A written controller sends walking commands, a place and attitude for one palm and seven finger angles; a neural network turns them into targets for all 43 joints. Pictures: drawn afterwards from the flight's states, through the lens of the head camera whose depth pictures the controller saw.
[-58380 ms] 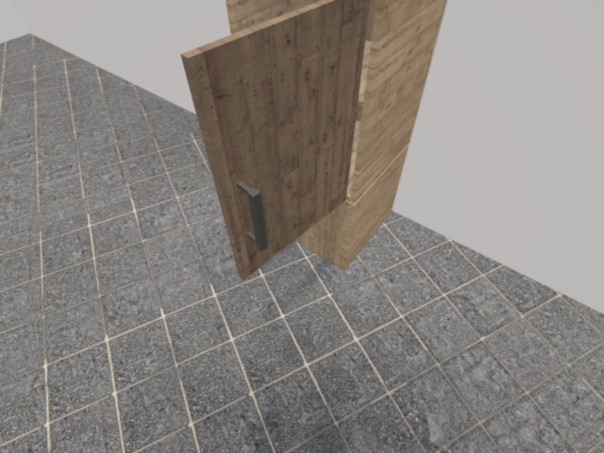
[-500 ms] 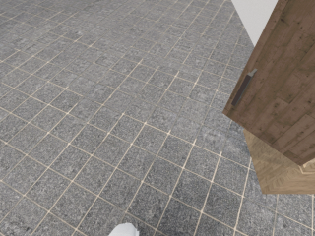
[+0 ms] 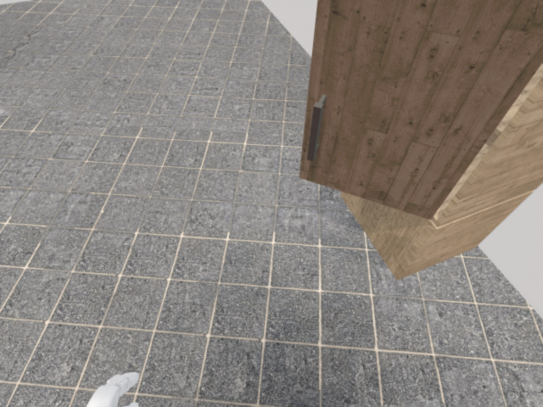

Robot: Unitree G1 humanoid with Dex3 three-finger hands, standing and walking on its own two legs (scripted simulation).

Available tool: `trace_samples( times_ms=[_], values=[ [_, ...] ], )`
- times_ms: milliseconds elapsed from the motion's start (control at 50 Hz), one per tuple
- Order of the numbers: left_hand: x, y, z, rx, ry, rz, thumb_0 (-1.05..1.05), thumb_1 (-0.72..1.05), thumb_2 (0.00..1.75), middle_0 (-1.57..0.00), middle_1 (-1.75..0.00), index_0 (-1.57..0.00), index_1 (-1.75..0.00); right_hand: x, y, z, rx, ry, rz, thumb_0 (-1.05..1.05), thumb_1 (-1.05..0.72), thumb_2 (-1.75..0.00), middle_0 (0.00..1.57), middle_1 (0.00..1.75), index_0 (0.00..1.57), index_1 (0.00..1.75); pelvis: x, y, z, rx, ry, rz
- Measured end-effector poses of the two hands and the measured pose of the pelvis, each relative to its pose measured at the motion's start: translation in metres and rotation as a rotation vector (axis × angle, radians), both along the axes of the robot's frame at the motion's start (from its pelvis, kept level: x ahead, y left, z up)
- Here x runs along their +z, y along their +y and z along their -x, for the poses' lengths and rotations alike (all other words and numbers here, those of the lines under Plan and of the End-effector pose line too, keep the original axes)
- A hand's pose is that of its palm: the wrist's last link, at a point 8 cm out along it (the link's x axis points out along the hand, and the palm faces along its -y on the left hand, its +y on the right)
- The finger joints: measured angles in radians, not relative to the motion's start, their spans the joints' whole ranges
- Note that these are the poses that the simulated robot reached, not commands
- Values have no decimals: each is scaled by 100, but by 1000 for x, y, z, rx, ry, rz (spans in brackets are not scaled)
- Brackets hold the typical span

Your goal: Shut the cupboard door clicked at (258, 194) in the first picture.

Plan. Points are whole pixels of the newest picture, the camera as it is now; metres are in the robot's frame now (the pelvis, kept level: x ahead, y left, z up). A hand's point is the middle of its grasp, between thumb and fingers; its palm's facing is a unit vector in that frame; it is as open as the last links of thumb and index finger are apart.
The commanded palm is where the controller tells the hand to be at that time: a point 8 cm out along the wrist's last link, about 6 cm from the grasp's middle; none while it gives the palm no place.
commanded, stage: turn to face it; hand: left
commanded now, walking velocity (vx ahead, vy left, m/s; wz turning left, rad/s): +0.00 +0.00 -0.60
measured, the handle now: (316, 129) +0.76 -0.09 -0.10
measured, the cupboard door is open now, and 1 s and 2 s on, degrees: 45 45 45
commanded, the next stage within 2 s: take the last steps up to it in 0.60 s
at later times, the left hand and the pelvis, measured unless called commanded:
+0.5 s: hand out of the picture +0.13 +0.20 -0.18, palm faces -0.17 -0.97 -0.20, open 7.3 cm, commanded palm none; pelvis +0.02 +0.02 +0.00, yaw -13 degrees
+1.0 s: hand (195, 399) +0.15 +0.14 -0.15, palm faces -0.31 -0.92 -0.22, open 7.3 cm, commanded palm none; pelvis +0.05 -0.02 +0.01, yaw -21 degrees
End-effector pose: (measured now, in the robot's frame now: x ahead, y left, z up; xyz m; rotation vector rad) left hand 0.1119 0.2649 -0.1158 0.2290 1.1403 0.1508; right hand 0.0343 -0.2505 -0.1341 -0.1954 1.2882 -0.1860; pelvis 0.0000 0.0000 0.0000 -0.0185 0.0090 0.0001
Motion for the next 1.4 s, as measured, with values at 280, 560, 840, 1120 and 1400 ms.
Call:
trace_samples(
  times_ms=[280, 560, 840, 1120, 1400],
  values=[
    [-2, -49, -3, -113, 58, 4, 0, 91, 90, -20, -30, -20, -30, 2, -32, 3, -135, -37, 6, 1, -91, -90, 20, 30, 20, 30, 4, -15, -6, -133, 5, -29],
    [-27, -9, -27, -172, 137, 41, 0, 91, 90, -20, -30, -20, -30, 20, 23, -2, -183, -92, 50, 0, -91, -90, 20, 30, 20, 30, 2, 21, -23, -257, 15, 7],
    [-13, -55, -70, -333, 71, -3, 0, 91, 90, -20, -30, -20, -30, -14, 20, 84, -385, 51, -47, 0, -91, -90, 20, 30, 20, 30, -5, -3, -25, -360, 7, -21],
    [-23, -84, -38, -264, 257, 59, 0, 91, 90, -20, -30, -20, -30, 2, -12, 12, -369, 23, -47, 1, -91, -90, 19, 30, 20, 30, 4, -28, -89, -351, -2, -15],
    [-25, -95, -171, -313, 221, 42, 1, 91, 90, -20, -30, -20, -30, 2, 3, -66, -401, 24, -53, 0, -93, -90, 20, 30, 20, 30, 5, -40, -181, -393, -18, -20]
  ],
)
